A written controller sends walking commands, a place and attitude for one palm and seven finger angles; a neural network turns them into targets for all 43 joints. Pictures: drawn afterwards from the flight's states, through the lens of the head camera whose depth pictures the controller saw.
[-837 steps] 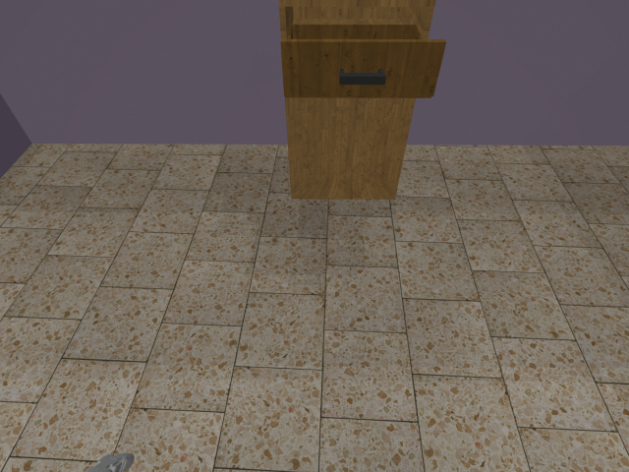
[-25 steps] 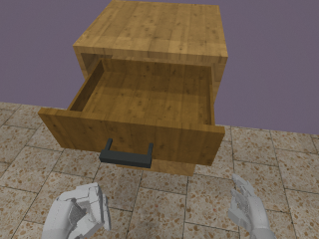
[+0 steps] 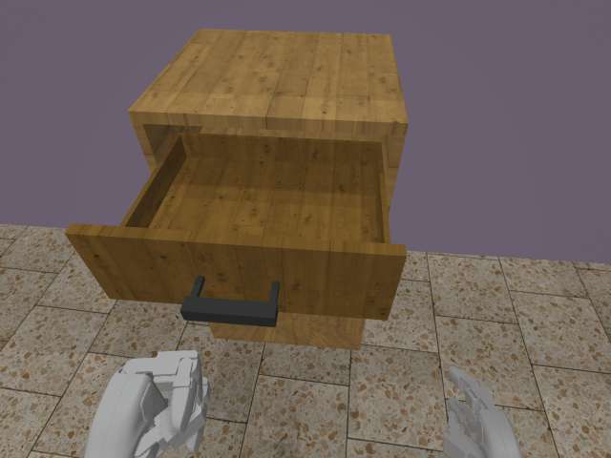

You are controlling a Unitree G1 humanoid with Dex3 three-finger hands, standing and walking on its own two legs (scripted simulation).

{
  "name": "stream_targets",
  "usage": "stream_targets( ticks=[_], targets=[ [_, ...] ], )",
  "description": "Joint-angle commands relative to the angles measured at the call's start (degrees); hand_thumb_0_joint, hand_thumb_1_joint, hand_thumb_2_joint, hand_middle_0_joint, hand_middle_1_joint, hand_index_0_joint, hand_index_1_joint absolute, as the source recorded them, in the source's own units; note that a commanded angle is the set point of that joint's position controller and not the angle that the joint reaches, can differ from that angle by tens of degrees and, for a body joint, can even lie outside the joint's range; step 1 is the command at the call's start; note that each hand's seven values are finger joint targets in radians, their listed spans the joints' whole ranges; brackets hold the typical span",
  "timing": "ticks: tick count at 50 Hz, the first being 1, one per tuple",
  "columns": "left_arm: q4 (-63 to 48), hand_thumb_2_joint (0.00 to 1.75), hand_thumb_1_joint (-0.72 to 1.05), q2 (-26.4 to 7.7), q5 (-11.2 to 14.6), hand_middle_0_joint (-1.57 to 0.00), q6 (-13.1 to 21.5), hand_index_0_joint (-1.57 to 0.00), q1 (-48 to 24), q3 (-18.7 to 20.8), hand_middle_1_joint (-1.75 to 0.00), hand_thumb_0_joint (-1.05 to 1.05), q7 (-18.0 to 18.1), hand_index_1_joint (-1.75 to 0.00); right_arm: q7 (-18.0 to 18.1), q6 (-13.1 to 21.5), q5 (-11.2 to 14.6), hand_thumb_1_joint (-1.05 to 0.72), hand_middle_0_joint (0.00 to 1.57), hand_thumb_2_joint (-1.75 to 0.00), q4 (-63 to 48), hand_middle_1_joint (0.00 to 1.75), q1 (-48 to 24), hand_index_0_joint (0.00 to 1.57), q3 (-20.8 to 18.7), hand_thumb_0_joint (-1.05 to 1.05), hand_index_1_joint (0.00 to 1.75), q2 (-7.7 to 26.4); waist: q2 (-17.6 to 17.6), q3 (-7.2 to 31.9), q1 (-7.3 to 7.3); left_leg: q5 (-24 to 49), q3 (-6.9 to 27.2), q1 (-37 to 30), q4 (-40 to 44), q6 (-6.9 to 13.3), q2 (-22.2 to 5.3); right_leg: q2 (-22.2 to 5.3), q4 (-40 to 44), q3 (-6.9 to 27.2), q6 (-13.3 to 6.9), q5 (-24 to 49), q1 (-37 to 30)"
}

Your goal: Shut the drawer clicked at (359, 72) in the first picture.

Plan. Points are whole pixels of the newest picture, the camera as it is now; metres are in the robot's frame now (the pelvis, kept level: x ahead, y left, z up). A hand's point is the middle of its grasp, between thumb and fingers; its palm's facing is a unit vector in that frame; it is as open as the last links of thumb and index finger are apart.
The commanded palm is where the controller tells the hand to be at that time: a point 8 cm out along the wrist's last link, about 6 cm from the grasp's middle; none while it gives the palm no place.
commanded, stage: raise the hand and make a fist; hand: left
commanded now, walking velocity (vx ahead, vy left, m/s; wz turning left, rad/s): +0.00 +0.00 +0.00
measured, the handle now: (233, 298) +0.33 +0.13 +0.03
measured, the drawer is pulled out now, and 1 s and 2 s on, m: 0.28 0.28 0.28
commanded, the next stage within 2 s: bring the fist close to the handle in 0.20 s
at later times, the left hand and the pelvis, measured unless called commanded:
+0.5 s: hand (219, 406) +0.16 +0.10 +0.11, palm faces +0.01 -1.00 -0.03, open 3.3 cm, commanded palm +0.13 +0.15 +0.11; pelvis +0.02 -0.04 +0.00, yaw +2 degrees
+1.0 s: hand (241, 388) +0.20 +0.09 +0.06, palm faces -0.08 -1.00 -0.01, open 3.3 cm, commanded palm +0.17 +0.15 +0.06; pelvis +0.01 -0.03 -0.01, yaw +1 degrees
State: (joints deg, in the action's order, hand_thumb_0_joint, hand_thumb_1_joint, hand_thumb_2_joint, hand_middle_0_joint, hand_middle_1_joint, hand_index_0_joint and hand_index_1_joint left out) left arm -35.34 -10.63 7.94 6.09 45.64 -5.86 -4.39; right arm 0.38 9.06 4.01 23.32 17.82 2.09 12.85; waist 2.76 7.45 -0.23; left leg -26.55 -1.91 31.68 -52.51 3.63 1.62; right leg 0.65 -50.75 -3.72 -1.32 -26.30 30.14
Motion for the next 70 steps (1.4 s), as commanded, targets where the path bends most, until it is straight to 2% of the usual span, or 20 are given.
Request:
stream_targets(
  ticks=[1,6,12,15,18,21,24,27,28,33,39,42,46,48,52,55,59,62,65,70],
  targets=[
    [-16.54,0.9,0.9,-1.3,1.69,-1.4,6.51,-1.4,1.87,1.95,-1.6,0.0,1.04,-1.6,-0.16,5.13,-0.25,-0.9,0.2,-0.9,-11.22,0.3,-8.21,0.2,-2.65,0.0,0.3,5.23,-0.22,1.09,1.14,9.25,5.04,-2.54,10.75,-1.54,-2.59,0.17,8.37,-0.69,-0.28,5.05,-0.79],
    [-15.27,0.9,0.9,-0.63,1.05,-1.4,8.81,-1.4,4.14,0.47,-1.6,0.0,0.74,-1.6,-0.84,6.17,-0.54,-0.9,0.2,-0.9,-10.22,0.3,-7.02,0.2,-3.28,0.0,0.3,5.35,-1.38,1.44,0.41,13.25,4.79,-2.81,9.09,-1.3,-2.42,0.11,7.85,-0.4,-0.14,9.74,-0.7],
    [-11.85,0.9,0.9,-2.75,0.44,-1.4,7.21,-1.4,6.98,3.08,-1.6,0.0,-1.03,-1.6,-0.43,4.24,-0.5,-0.9,0.2,-0.9,-10.26,0.3,-8.47,0.2,-3.73,0.0,0.3,4.92,-6.33,0.89,0.85,13.54,3.53,-0.81,7.88,-0.85,-1.59,-0.73,9.15,1.84,0.65,13.83,-3.16],
    [-13.24,0.9,0.9,-3.64,1.58,-1.4,7.81,-1.4,7.03,5.62,-1.6,0.0,-1.46,-1.6,0.18,3.56,-0.34,-0.9,0.2,-0.9,-10.31,0.3,-8.96,0.2,-3.56,0.0,0.3,4.48,-4.88,3.11,1.38,14.68,2.99,-1.59,7.41,-0.81,-1.31,-1.03,9.3,2.79,0.82,16.38,-4.98],
    [-10.36,0.9,0.9,-3.42,3.3,-1.4,9.64,-1.4,4.79,7.48,-1.6,0.0,-2.2,-1.6,0.6,3.61,-0.31,-0.9,0.2,-0.9,-8.88,0.3,-8.4,0.2,-3.62,0.0,0.3,4.4,-5.67,2.51,0.57,15.06,3.09,-0.79,6.19,-1.07,-1.13,-1.15,9.67,3.34,1.31,19.22,-4.47],
    [-8.27,0.9,0.9,-1.53,4.18,-1.4,12.36,-1.4,1.22,5.06,-1.6,0.0,-3.59,-1.6,0.64,4.79,-0.61,-0.9,0.2,-0.9,-7.99,0.3,-7.77,0.2,-3.39,0.0,0.3,4.91,-3.33,1.46,-0.85,14.17,3.57,-0.67,5.22,-1.14,-1.04,-1.45,9.68,3.65,1.63,18.32,-1.92],
    [-5.09,0.9,0.9,-2.87,3.93,-1.4,13.81,-1.4,-0.75,5.66,-1.6,0.0,-5.02,-1.6,0.85,5.1,-0.76,-0.9,0.2,-0.9,-7.34,0.3,-7.28,0.2,-3.65,0.0,0.3,5.58,-5.22,2.96,-1.52,13.46,3.68,0.49,3.72,-1.12,-0.85,-2.2,10.04,5.56,2.22,19.05,-2.01],
    [-2.59,0.9,0.9,-2.73,3.22,-1.4,14.16,-1.4,-2.19,5.23,-1.6,0.0,-5.7,-1.6,0.83,4.68,-0.84,-0.9,0.2,-0.9,-7.51,0.3,-7.36,0.2,-3.77,0.0,0.3,5.71,-4.35,4.35,-1.22,13.29,3.52,1.01,3.51,-1.15,-0.69,-2.59,9.53,6.06,2.18,18.65,-2.38],
    [-1.52,0.9,0.9,-3.95,3.21,-1.4,13.84,-1.4,-2.26,6.7,-1.6,0.0,-5.58,-1.6,0.84,4.51,-0.73,-0.9,0.2,-0.9,-7.36,0.3,-7.78,0.2,-3.96,0.0,0.3,5.7,-3.33,4.66,-0.81,13.6,3.48,1.11,3.46,-1.2,-0.67,-2.52,9.41,6.18,1.97,19.09,-2.82],
    [2.98,0.9,0.9,-4.73,4.21,-1.4,13.46,-1.4,-3.38,10.75,-1.6,0.0,-4.41,-1.6,1.24,2.63,-0.79,-0.9,0.2,-0.9,-7.22,0.3,-8.82,0.2,-3.98,0.0,0.3,5.41,-7.5,5.68,0.12,12.57,3.14,4.0,3.08,-1.65,-0.46,-3.54,9.63,7.81,2.76,22.13,-5.97],
    [2.82,0.9,0.9,-1.17,4.34,-1.4,16.41,-1.4,-6.67,5.5,-1.6,0.0,-4.24,-1.6,0.85,3.39,-0.92,-0.9,0.2,-0.9,-7.05,0.3,-7.86,0.2,-3.93,0.0,0.3,5.98,-2.79,5.52,-1.19,14.86,3.24,2.21,3.23,-1.41,-0.81,-2.19,7.18,4.79,1.79,21.68,-1.88],
    [5.77,0.9,0.9,-1.41,3.25,-1.4,17.29,-1.4,-9.31,4.21,-1.6,0.0,-3.95,-1.6,0.78,3.56,-1.32,-0.9,0.2,-0.9,-6.58,0.3,-7.18,0.2,-4.11,0.0,0.3,6.64,-4.24,4.29,-2.28,12.83,3.75,3.83,2.38,-1.35,-1.01,-1.75,6.51,4.47,1.53,16.45,1.58],
    [8.25,0.9,0.9,-2.16,1.84,-1.4,17.8,-1.4,-9.47,5.4,-1.6,0.0,-2.72,-1.6,0.41,2.76,-1.71,-0.9,0.2,-0.9,-7.08,0.3,-7.26,0.2,-4.41,0.0,0.3,6.77,-5.01,7.39,-1.1,12.88,3.53,5.25,1.65,-1.39,-0.89,-1.41,4.46,4.39,0.89,14.94,1.66],
    [8.34,0.9,0.9,-2.23,1.35,-1.4,17.75,-1.4,-10.21,5.64,-1.6,0.0,-1.66,-1.6,0.23,2.17,-1.69,-0.9,0.2,-0.9,-7.4,0.3,-7.56,0.2,-4.47,0.0,0.3,6.78,-2.91,8.52,-0.66,13.8,3.47,4.59,1.75,-1.43,-0.97,-0.77,2.99,2.96,0.31,14.8,2.41],
    [7.43,0.9,0.9,-0.38,1.38,-1.4,18.54,-1.4,-12.32,4.13,-1.6,0.0,0.27,-1.6,-0.18,1.82,-2.03,-0.9,0.2,-0.9,-7.94,0.3,-7.16,0.2,-4.25,0.0,0.3,6.54,-2.4,11.01,-0.77,14.75,3.74,4.94,0.75,-1.64,-1.24,-0.36,0.78,2.0,0.01,14.89,3.87],
    [8.98,0.9,0.9,0.55,0.66,-1.4,19.0,-1.4,-15.42,2.12,-1.6,0.0,0.93,-1.6,-0.33,1.39,-2.29,-0.9,0.2,-0.9,-7.75,0.3,-6.72,0.2,-4.18,0.0,0.3,6.84,-3.5,9.93,-2.19,13.91,4.14,6.57,-0.56,-1.63,-1.48,-0.2,-0.16,1.92,0.09,13.87,6.47],
    [12.0,0.9,0.9,1.35,-0.98,-1.4,18.9,-1.4,-17.07,0.27,-1.6,0.0,1.07,-1.6,-0.6,0.73,-2.51,-0.9,0.2,-0.9,-7.86,0.3,-6.64,0.2,-4.03,0.0,0.3,7.22,-3.2,9.11,-2.57,11.99,4.61,8.22,-1.52,-1.73,-1.68,-0.12,-1.59,1.71,-0.21,11.06,9.53],
    [12.3,0.9,0.9,1.91,-1.62,-1.4,18.24,-1.4,-18.81,-1.13,-1.6,0.0,1.49,-1.6,-0.78,0.04,-2.58,-0.9,0.2,-0.9,-8.6,0.3,-6.18,0.2,-3.95,0.0,0.3,7.35,-2.26,10.91,-2.55,12.79,5.04,8.13,-2.07,-1.81,-1.78,-0.19,-2.74,1.43,-0.33,11.14,10.42],
    [13.19,0.9,0.9,0.32,-2.15,-1.4,17.98,-1.4,-20.3,1.31,-1.6,0.0,3.15,-1.6,-0.73,-0.86,-2.84,-0.9,0.2,-0.9,-8.68,0.3,-6.16,0.2,-4.04,0.0,0.3,7.2,-3.61,12.8,-1.88,12.8,4.88,9.05,-2.75,-1.93,-1.76,-0.02,-3.63,1.63,-0.41,11.27,10.32],
    [8.6,0.9,0.9,0.05,-2.16,-1.4,18.16,-1.4,-21.62,1.35,-1.6,0.0,5.89,-1.6,-0.98,-1.84,-2.87,-0.9,0.2,-0.9,-9.49,0.3,-6.1,0.2,-3.59,0.0,0.3,6.61,-0.64,15.45,-1.18,14.64,4.43,7.08,-2.22,-1.98,-1.61,0.03,-3.51,1.76,-0.65,12.73,8.31]
  ],
)
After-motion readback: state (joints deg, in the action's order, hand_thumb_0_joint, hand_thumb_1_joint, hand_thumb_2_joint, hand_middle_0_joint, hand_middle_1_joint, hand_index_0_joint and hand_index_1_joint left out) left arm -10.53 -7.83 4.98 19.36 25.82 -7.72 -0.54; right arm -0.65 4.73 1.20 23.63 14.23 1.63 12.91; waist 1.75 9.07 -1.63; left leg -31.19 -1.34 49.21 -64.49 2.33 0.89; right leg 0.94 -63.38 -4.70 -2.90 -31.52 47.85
